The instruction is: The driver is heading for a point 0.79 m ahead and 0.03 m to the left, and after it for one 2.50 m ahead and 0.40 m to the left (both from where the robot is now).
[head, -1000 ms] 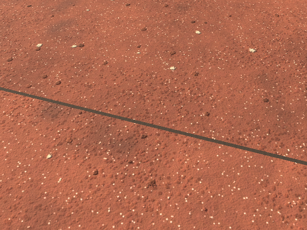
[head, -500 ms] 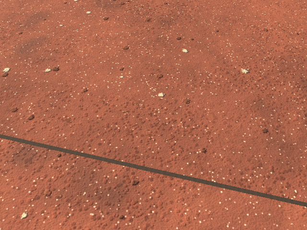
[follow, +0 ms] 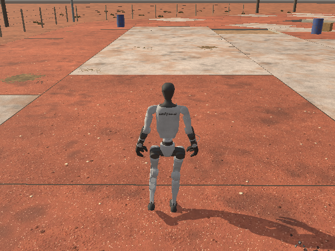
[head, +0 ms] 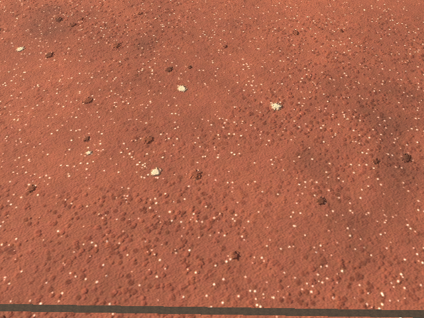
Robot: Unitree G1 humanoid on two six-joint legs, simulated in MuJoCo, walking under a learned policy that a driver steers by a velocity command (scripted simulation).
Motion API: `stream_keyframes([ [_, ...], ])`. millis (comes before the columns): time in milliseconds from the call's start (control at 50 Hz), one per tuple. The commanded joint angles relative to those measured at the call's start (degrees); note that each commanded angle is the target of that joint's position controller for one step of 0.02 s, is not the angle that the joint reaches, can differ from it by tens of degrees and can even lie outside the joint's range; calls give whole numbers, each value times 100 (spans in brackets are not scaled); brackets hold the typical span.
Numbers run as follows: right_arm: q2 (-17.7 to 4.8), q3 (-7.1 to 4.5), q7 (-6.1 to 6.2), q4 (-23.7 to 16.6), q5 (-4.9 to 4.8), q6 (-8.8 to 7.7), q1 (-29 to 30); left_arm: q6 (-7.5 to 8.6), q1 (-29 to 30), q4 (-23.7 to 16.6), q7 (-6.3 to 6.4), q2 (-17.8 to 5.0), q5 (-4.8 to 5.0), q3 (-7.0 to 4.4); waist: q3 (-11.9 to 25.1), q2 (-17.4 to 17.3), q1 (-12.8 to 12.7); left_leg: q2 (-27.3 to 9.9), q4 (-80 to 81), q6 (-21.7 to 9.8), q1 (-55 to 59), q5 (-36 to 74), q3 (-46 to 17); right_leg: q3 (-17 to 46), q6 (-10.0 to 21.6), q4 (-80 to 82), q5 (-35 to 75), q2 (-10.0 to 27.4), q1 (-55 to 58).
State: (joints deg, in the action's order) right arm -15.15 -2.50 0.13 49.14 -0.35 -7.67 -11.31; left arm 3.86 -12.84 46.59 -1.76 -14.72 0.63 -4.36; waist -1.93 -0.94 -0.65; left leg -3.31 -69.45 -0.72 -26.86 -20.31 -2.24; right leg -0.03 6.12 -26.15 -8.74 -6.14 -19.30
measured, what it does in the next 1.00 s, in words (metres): walks ahead: left foot, then right foot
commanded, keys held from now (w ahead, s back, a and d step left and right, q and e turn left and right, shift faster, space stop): w+e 0.26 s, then w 0.30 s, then w+q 0.44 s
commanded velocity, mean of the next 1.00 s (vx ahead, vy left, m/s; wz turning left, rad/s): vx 0.50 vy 0.00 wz -0.13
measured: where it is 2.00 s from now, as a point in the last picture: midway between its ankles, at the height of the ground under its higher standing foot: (215, 165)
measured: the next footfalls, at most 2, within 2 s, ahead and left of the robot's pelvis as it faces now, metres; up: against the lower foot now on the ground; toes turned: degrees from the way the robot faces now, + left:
left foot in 0.34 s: +0.38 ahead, +0.12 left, +0.00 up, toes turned -14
right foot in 0.82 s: +0.56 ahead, -0.19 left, +0.00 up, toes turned -9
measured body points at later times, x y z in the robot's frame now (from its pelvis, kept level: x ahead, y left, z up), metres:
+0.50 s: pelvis +0.28 +0.04 +0.00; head +0.31 +0.04 +0.45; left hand +0.44 +0.28 -0.12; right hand +0.33 -0.25 -0.10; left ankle +0.34 +0.13 -0.74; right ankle +0.20 -0.08 -0.65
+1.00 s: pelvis +0.52 -0.07 +0.01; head +0.54 -0.08 +0.46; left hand +0.66 +0.19 -0.09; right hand +0.58 -0.36 -0.12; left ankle +0.52 +0.08 -0.65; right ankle +0.52 -0.18 -0.74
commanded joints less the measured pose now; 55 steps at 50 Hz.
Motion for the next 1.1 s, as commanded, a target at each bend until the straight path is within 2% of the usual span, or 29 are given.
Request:
stream_keyframes([
  [20,-552,-191,41,-460,104,38,-132,86,22,-459,76,-654,0,-129,482,133,222,-356,635,152,-826,289,-188,1940,1205,1362,1460,1559,841],
  [80,-440,-160,85,-707,145,113,451,86,-271,-448,192,-924,29,-206,271,252,86,-201,1824,369,-898,1188,-41,1559,1081,1448,1617,1330,486],
  [140,-299,-104,45,-903,107,88,1094,27,-535,-422,245,-918,73,-212,222,461,-179,94,3182,361,-551,2290,-1,1369,767,1302,1138,1041,381],
  [220,-440,-128,-40,-1161,6,25,1591,-27,-850,-344,254,-888,107,-205,219,609,-372,300,3951,282,-316,2466,-119,1856,627,957,657,1215,789],
  [280,-652,-198,-111,-1194,-6,-74,1451,-80,-834,-366,304,-894,74,-213,279,747,-227,323,4271,101,-91,1892,-191,2319,539,460,681,1443,1334],
  [320,-796,-286,-99,-979,63,-138,648,-96,-737,-406,302,-717,37,-152,629,820,160,332,4584,-192,1032,1875,-14,2192,351,-236,1476,1197,1354],
  [340,-1029,-359,-69,-874,156,-156,-151,-69,-649,-494,267,-475,-28,-49,1290,563,534,-324,4366,-557,2367,1884,-567,1852,164,-1457,1317,921,834],
  [360,-1521,-512,-50,-691,237,-97,-1022,-6,-1399,-527,258,-178,75,50,2166,-857,480,-1504,4451,-1497,4562,1164,-2695,1098,-302,-3427,-174,132,-1067],
  [380,-1261,-478,-113,-523,68,-41,-1242,45,-1638,-467,253,-375,142,66,2147,-1657,473,-2051,5109,-1789,4825,50,-4294,1082,-391,-4435,-2441,124,-2173],
  [400,-828,-358,-111,-610,-26,-16,-942,51,-1141,-477,238,-833,173,-37,1280,-914,551,-1861,5221,-1533,4154,-557,-3781,1246,-379,-4878,-2084,422,-2612],
  [420,-671,-294,-105,-690,4,39,-589,44,-626,-579,236,-869,118,-41,740,-379,503,-1611,5303,-1324,3387,-278,-2978,1002,-379,-4863,-1625,654,-2578],
  [440,-575,-246,-116,-687,42,77,-332,60,-304,-682,225,-792,29,-39,320,-182,377,-1364,5487,-1263,2671,276,-2443,851,-376,-4505,-1309,821,-2478],
  [460,-471,-192,-124,-688,82,75,-198,56,-247,-703,213,-723,-16,-55,193,-235,219,-1159,5633,-1184,2251,756,-2049,770,-368,-4167,-1084,1026,-2241],
  [520,-555,-202,-147,-574,46,46,-259,21,-349,-704,184,-411,-11,14,228,-467,76,-915,5937,-1252,1805,1697,-1357,464,-445,-3514,-803,1179,-1864],
  [560,-763,-256,-119,-491,17,49,-382,36,-11,-839,188,-320,-48,66,201,-374,132,-929,6065,-1312,1814,2165,-1065,363,-524,-2860,-380,1246,-1953],
  [620,-866,-272,-78,-388,-73,138,-623,109,613,-1004,160,-198,-64,132,142,-323,308,-683,6059,-1172,1688,2326,-697,214,-593,-1599,507,1112,-1578],
  [720,-967,-282,-38,-204,-146,273,-1140,213,1350,-1221,46,-345,38,101,37,-431,498,-811,5722,-1052,1866,1953,-919,185,-655,-515,861,780,-992],
  [760,-1042,-305,-3,-196,-154,330,-1114,272,1247,-1230,22,-521,49,33,99,-519,315,-922,5440,-923,2008,1808,-1172,230,-557,-177,584,733,-569],
  [780,-1045,-301,13,-202,-152,357,-1053,292,951,-1148,35,-610,42,-20,214,-517,104,-855,5153,-822,1951,1951,-1152,171,-469,41,538,697,-53],
  [800,-925,-257,19,-221,-122,360,-1051,304,367,-982,82,-814,2,-127,556,-452,-171,-588,4512,-672,1733,2351,-990,156,-326,127,462,726,894],
  [820,-599,-136,6,-376,-31,333,-907,311,-570,-871,152,-1182,-113,-243,1287,-26,-624,-210,2989,-435,907,1724,-684,952,34,-28,497,1615,2354],
  [840,-49,30,22,-535,-54,237,-1529,218,-1122,-755,171,-1679,-178,-364,2098,1519,-498,479,1009,-76,-1083,-624,8,3026,813,212,19,3034,4196],
  [860,-475,-65,24,-489,-180,189,-1507,186,-1276,-682,153,-1272,-137,-277,2130,1552,-590,316,16,-46,-1781,-1328,-456,3939,1000,638,-897,3122,4018],
  [880,-826,-178,25,-559,-233,205,-1120,190,-965,-698,149,-957,-77,-173,1349,1116,-558,74,-312,-64,-2076,-875,-519,3175,787,766,-1015,2919,3377],
  [900,-802,-193,34,-593,-195,248,-862,191,-585,-722,136,-748,-73,-97,942,837,-412,-124,-253,-51,-1947,-419,-400,2491,621,925,-768,2653,2696],
  [940,-649,-228,21,-644,-123,381,-721,217,-23,-680,100,-456,-106,-9,357,829,-77,-383,139,-10,-1537,122,-385,1562,480,1376,-177,2271,1611],
  [980,-421,-199,-12,-704,-133,505,-718,280,141,-598,98,-502,-118,-54,187,781,84,-449,283,42,-1280,416,-334,1010,500,1678,384,2205,1143],
  [1020,-364,-200,-21,-823,-102,565,-567,325,117,-489,128,-629,-133,-113,112,569,138,-467,556,104,-1409,784,-376,578,548,1797,907,2234,1102],
  [1100,-273,-150,-137,-1034,-90,552,-12,289,12,-312,201,-834,-122,-180,-2,439,4,-423,1796,88,-1351,1899,-206,-262,416,1842,1222,2101,1246],
])
Over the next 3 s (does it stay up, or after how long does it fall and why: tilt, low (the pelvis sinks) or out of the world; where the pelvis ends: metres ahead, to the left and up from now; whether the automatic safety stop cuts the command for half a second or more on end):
stays up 1.53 0.17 0.01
